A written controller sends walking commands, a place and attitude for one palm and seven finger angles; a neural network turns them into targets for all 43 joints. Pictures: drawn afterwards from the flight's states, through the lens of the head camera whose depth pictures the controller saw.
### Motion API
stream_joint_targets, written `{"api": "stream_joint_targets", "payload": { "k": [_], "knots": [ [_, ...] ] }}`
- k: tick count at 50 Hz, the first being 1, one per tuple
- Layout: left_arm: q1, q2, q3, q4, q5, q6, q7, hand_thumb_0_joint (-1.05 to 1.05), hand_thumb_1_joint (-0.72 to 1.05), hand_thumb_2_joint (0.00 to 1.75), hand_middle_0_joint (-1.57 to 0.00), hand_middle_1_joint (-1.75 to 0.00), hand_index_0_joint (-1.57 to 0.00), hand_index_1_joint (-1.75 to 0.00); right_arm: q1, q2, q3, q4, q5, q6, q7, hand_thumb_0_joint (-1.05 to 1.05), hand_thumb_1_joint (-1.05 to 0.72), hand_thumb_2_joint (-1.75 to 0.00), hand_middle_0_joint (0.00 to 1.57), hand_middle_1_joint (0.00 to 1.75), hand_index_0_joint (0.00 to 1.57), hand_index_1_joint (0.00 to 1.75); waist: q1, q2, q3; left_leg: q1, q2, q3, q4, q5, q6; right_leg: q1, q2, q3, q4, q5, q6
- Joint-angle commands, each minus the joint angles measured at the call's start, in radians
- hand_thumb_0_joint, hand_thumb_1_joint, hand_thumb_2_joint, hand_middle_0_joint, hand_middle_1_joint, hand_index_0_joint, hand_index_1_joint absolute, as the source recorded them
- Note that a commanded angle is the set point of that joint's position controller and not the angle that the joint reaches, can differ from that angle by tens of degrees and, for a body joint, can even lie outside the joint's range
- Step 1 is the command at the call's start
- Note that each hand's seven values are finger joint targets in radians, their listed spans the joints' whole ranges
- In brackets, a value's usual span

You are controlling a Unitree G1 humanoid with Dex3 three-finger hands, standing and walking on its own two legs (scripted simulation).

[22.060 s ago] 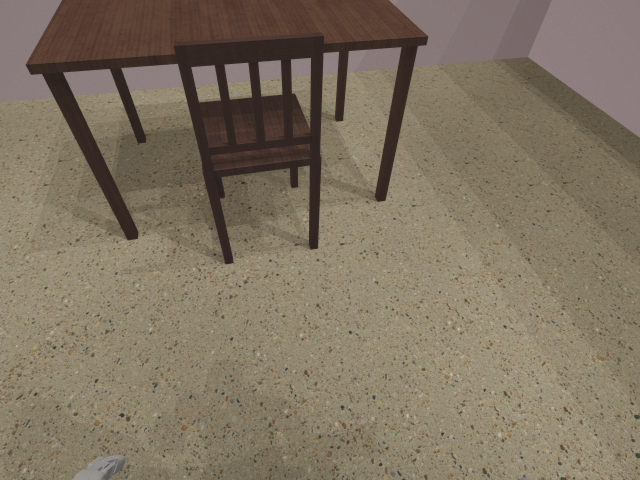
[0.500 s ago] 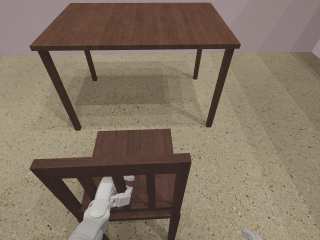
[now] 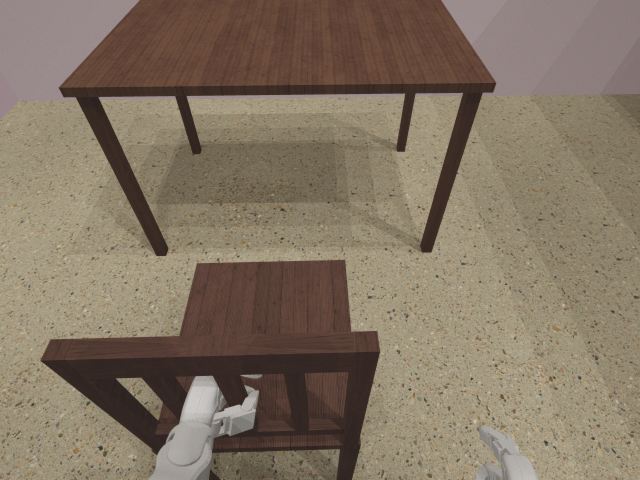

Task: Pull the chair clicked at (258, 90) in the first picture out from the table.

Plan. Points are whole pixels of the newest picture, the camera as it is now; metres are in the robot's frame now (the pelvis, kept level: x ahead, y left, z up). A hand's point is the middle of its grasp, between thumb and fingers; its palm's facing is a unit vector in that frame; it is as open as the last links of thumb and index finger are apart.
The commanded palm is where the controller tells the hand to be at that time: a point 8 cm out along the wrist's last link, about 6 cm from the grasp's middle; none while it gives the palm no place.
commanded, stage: stop walking, hand still on the chair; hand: left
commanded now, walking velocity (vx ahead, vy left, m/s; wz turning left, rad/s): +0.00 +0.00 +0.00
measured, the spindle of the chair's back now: (238, 400) +0.25 +0.14 -0.10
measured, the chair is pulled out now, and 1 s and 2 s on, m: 0.63 0.63 0.63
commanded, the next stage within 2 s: open the thumb and straighten the fingers in 0.20 s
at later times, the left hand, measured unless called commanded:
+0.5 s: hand (246, 401) +0.24 +0.12 -0.07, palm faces -0.03 -0.99 -0.13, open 6.9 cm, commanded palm +0.21 +0.16 -0.05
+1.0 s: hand (244, 401) +0.24 +0.12 -0.07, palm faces +0.00 -0.99 -0.17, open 16.8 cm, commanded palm +0.22 +0.17 -0.05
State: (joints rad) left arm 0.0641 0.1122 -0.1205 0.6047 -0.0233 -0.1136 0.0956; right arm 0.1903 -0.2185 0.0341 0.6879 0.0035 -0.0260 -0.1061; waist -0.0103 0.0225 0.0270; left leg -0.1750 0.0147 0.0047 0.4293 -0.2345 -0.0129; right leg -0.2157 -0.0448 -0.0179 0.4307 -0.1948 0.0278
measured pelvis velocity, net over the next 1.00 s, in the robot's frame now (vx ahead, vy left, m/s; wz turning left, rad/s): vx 0.02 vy -0.01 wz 0.04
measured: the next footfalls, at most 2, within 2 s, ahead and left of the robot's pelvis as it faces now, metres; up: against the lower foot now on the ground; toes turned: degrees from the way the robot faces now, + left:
none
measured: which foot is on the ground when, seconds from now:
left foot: down 0.00-1.00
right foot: down 0.00-1.00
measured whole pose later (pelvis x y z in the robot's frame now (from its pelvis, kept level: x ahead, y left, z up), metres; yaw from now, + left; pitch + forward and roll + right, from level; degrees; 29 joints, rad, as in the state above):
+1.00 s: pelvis +0.02 -0.01 -0.04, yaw +2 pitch +9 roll +0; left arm 0.28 0.15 -0.09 0.08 -0.04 0.18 0.04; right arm 0.25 -0.25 0.02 0.52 0.02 -0.13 -0.07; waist -0.02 0.05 -0.12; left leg -0.54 0.01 -0.04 0.84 -0.45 -0.03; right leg -0.57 -0.05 -0.05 0.84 -0.43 0.01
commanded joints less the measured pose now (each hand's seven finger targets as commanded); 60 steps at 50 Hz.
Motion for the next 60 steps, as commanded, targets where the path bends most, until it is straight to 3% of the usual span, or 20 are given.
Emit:
{"api": "stream_joint_targets", "payload": {
  "k": [1, 4, 10, 15, 16, 18, 20, 22, 25, 26, 27, 28, 33, 36, 41, 42, 45, 49, 56, 60],
  "knots": [
    [-0.165, 0.081, 0.029, -0.221, 0.016, -0.049, 0.006, 0.0, 0.9, 0.9, -0.5, -1.45, -0.5, -1.45, -0.071, -0.098, -0.031, -0.137, 0.005, -0.031, -0.016, 0.0, -0.9, -0.9, 0.2, 0.3, 0.2, 0.3, -0.002, -0.027, -0.196, 0.068, 0.08, -0.063, -0.045, 0.261, 0.031, 0.074, -0.075, 0.048, -0.056, 0.215, -0.047],
    [-0.16, 0.087, 0.034, -0.222, 0.015, -0.044, 0.007, 0.0, 0.9, 0.9, -0.5, -1.45, -0.5, -1.45, -0.073, -0.103, -0.032, -0.136, 0.006, -0.023, -0.018, 0.0, -0.9, -0.9, 0.2, 0.3, 0.2, 0.3, -0.002, 0.003, -0.191, 0.07, 0.079, -0.058, -0.044, 0.259, 0.03, 0.069, -0.076, 0.049, -0.059, 0.208, -0.048],
    [-0.162, 0.098, 0.045, -0.2, 0.009, -0.036, 0.008, 0.0, 0.9, 0.9, -0.5, -1.45, -0.5, -1.45, -0.079, -0.102, -0.03, -0.137, 0.009, -0.01, -0.022, 0.0, -0.9, -0.9, 0.2, 0.3, 0.2, 0.3, 0.0, -0.044, -0.167, 0.06, 0.075, -0.062, -0.048, 0.186, 0.032, 0.048, -0.077, 0.054, -0.089, 0.136, -0.045],
    [-0.157, 0.121, 0.065, -0.242, 0.011, -0.042, 0.012, 0.0, 0.9, 0.9, -0.5, -1.45, -0.5, -1.45, -0.083, -0.102, -0.029, -0.142, 0.009, -0.007, -0.021, 0.0, -0.9, -0.9, 0.2, 0.3, 0.2, 0.3, 0.005, -0.001, -0.171, 0.052, 0.078, -0.066, -0.057, 0.185, 0.033, 0.056, -0.075, 0.047, -0.088, 0.105, -0.046],
    [-0.097, 0.034, 0.016, -0.186, -0.021, 0.005, -0.018, 0.0, 0.78, 0.84, -0.5, -1.45, -0.5, -1.45, -0.057, -0.134, -0.06, -0.15, 0.05, -0.021, 0.017, 0.0, -0.9, -0.9, 0.2, 0.3, 0.2, 0.3, -0.054, -0.108, -0.162, -0.048, 0.029, -0.009, -0.022, 0.101, 0.025, -0.012, -0.022, -0.031, -0.012, 0.062, -0.037],
    [-0.159, 0.103, 0.079, -0.271, -0.038, 0.002, -0.044, 0.0, 0.54, 0.73, -0.5, -1.45, -0.5, -1.45, -0.072, -0.142, -0.064, -0.169, 0.051, -0.034, 0.038, 0.0, -0.9, -0.9, 0.2, 0.3, 0.2, 0.3, -0.035, -0.125, -0.17, -0.118, 0.02, -0.005, 0.011, 0.038, 0.03, -0.038, -0.015, -0.032, 0.017, 0.024, -0.037],
    [-0.136, 0.128, 0.101, -0.353, -0.039, -0.004, -0.057, 0.0, 0.3, 0.61, -0.5, -1.45, -0.5, -1.45, -0.088, -0.13, -0.068, -0.2, 0.048, -0.066, 0.042, 0.0, -0.9, -0.9, 0.2, 0.3, 0.2, 0.3, -0.021, -0.021, -0.21, -0.141, 0.003, 0.008, 0.052, 0.003, 0.032, -0.063, -0.01, -0.022, 0.048, -0.023, -0.04],
    [-0.117, 0.094, 0.059, -0.397, -0.029, 0.01, -0.066, 0.0, 0.05, 0.49, -0.5, -1.45, -0.5, -1.45, -0.082, -0.124, -0.063, -0.214, 0.048, -0.085, 0.05, 0.0, -0.9, -0.9, 0.2, 0.3, 0.2, 0.3, -0.029, 0.025, -0.203, -0.164, 0.002, 0.003, 0.076, -0.008, 0.028, -0.103, -0.005, -0.029, 0.077, -0.043, -0.046],
    [-0.048, 0.074, 0.048, -0.414, -0.017, 0.046, -0.064, 0.0, -0.31, 0.32, -0.5, -1.45, -0.5, -1.45, -0.073, -0.128, -0.065, -0.237, 0.042, -0.109, 0.058, 0.0, -0.9, -0.9, 0.2, 0.3, 0.2, 0.3, -0.015, 0.023, -0.216, -0.207, 0.001, -0.002, 0.118, -0.01, 0.026, -0.144, -0.002, -0.04, 0.131, -0.049, -0.045],
    [-0.02, 0.077, 0.059, -0.416, -0.019, 0.066, -0.06, 0.0, -0.43, 0.26, -0.47, -1.38, -0.47, -1.38, -0.069, -0.132, -0.066, -0.246, 0.04, -0.113, 0.058, 0.0, -0.9, -0.9, 0.2, 0.3, 0.2, 0.3, -0.01, -0.011, -0.229, -0.222, 0.002, -0.004, 0.132, -0.011, 0.025, -0.151, -0.001, -0.044, 0.146, -0.048, -0.042],
    [-0.081, 0.147, 0.114, -0.442, -0.022, 0.081, -0.051, 0.0, -0.55, 0.2, -0.45, -1.3, -0.45, -1.3, -0.064, -0.142, -0.067, -0.242, 0.043, -0.112, 0.054, 0.0, -0.9, -0.9, 0.2, 0.3, 0.2, 0.3, -0.017, -0.018, -0.233, -0.231, 0.002, -0.01, 0.138, -0.013, 0.026, -0.15, -0.001, -0.038, 0.147, -0.045, -0.041],
    [-0.073, 0.135, 0.116, -0.457, -0.022, 0.096, -0.046, 0.0, -0.55, 0.2, -0.43, -1.23, -0.43, -1.23, -0.065, -0.142, -0.068, -0.252, 0.041, -0.115, 0.049, 0.0, -0.9, -0.9, 0.2, 0.3, 0.2, 0.3, -0.011, -0.056, -0.248, -0.237, -0.002, -0.007, 0.145, -0.019, 0.03, -0.148, 0.0, -0.04, 0.158, -0.051, -0.036],
    [-0.074, 0.071, 0.057, -0.53, -0.024, 0.151, -0.052, 0.0, -0.55, 0.2, -0.3, -0.87, -0.3, -0.87, -0.046, -0.142, -0.065, -0.271, 0.039, -0.141, 0.037, 0.0, -0.9, -0.9, 0.2, 0.3, 0.2, 0.3, -0.029, -0.045, -0.27, -0.243, -0.003, -0.01, 0.199, 0.008, 0.029, -0.205, 0.004, -0.052, 0.209, -0.026, -0.034],
    [0.01, 0.08, 0.069, -0.585, -0.031, 0.172, -0.054, 0.0, -0.55, 0.2, -0.22, -0.65, -0.22, -0.65, -0.034, -0.143, -0.065, -0.287, 0.034, -0.155, 0.031, 0.0, -0.9, -0.9, 0.2, 0.3, 0.2, 0.3, -0.017, -0.085, -0.311, -0.257, -0.005, -0.013, 0.229, 0.065, 0.029, -0.183, 0.003, -0.057, 0.24, 0.042, -0.033],
    [0.02, 0.11, 0.081, -0.633, -0.01, 0.209, -0.053, 0.0, -0.55, 0.2, -0.1, -0.29, -0.1, -0.29, -0.013, -0.145, -0.06, -0.295, 0.029, -0.156, 0.025, 0.0, -0.9, -0.9, 0.2, 0.3, 0.2, 0.3, -0.029, -0.071, -0.281, -0.296, -0.011, -0.01, 0.271, 0.07, 0.031, -0.225, 0.0, -0.055, 0.269, 0.06, -0.03],
    [0.041, 0.135, 0.109, -0.637, -0.008, 0.217, -0.051, 0.0, -0.55, 0.2, -0.07, -0.22, -0.07, -0.22, -0.01, -0.147, -0.062, -0.296, 0.026, -0.155, 0.023, 0.0, -0.9, -0.9, 0.2, 0.3, 0.2, 0.3, -0.017, -0.05, -0.278, -0.304, -0.012, -0.011, 0.275, 0.082, 0.031, -0.219, 0.0, -0.054, 0.273, 0.073, -0.036],
    [0.101, 0.109, 0.08, -0.703, -0.004, 0.229, -0.055, 0.0, -0.55, 0.2, 0.0, 0.0, 0.0, 0.0, 0.0, -0.138, -0.059, -0.316, 0.027, -0.157, 0.024, 0.0, -0.9, -0.9, 0.2, 0.3, 0.2, 0.3, -0.017, -0.032, -0.31, -0.29, -0.012, -0.008, 0.297, 0.123, 0.028, -0.216, -0.004, -0.058, 0.296, 0.116, -0.036],
    [0.14, 0.086, 0.042, -0.778, -0.011, 0.241, -0.06, 0.0, -0.55, 0.2, 0.0, 0.0, 0.0, 0.0, 0.009, -0.138, -0.06, -0.328, 0.025, -0.166, 0.019, 0.0, -0.9, -0.9, 0.2, 0.3, 0.2, 0.3, -0.032, -0.037, -0.333, -0.285, -0.011, -0.014, 0.329, 0.159, 0.031, -0.224, -0.005, -0.065, 0.315, 0.162, -0.032],
    [0.191, 0.112, 0.055, -0.826, -0.001, 0.254, -0.047, 0.0, -0.55, 0.2, 0.0, 0.0, 0.0, 0.0, 0.02, -0.138, -0.058, -0.334, 0.021, -0.169, 0.007, 0.0, -0.9, -0.9, 0.2, 0.3, 0.2, 0.3, -0.034, -0.065, -0.313, -0.328, -0.02, -0.017, 0.353, 0.117, 0.035, -0.249, -0.004, -0.066, 0.327, 0.131, -0.029],
    [0.337, 0.093, 0.041, -0.858, 0.006, 0.269, -0.046, 0.0, -0.55, 0.2, 0.0, 0.0, 0.0, 0.0, 0.006, -0.125, -0.06, -0.357, 0.022, -0.161, 0.011, 0.0, -0.9, -0.9, 0.2, 0.3, 0.2, 0.3, -0.013, -0.041, -0.319, -0.344, -0.02, -0.013, 0.362, 0.121, 0.031, -0.246, -0.006, -0.065, 0.341, 0.13, -0.032]
  ]
}}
